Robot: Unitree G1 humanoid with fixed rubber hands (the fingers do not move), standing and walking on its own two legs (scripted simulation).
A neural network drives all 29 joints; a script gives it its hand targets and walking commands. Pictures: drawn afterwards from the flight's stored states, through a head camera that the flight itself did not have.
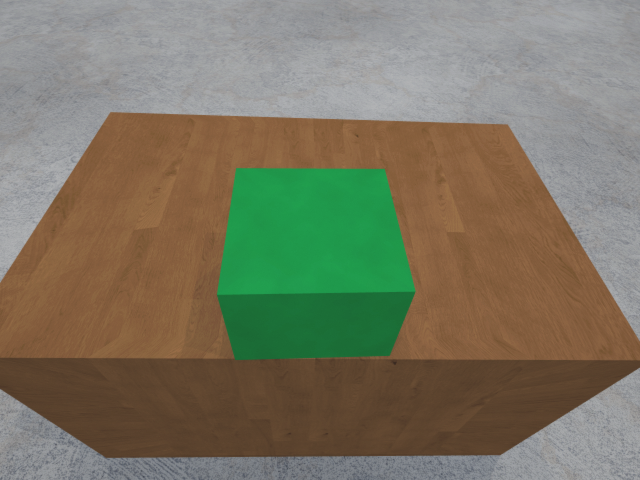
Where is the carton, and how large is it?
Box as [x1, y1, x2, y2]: [217, 168, 415, 359]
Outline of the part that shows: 236,168 217,291 217,296 235,359 389,355 415,291 384,169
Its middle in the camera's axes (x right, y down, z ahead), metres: -0.01 +0.03 +0.64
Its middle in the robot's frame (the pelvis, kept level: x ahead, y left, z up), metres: +0.46 +0.02 -0.03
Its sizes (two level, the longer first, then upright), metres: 0.249 0.249 0.186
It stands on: a pedestal, 0.64 m high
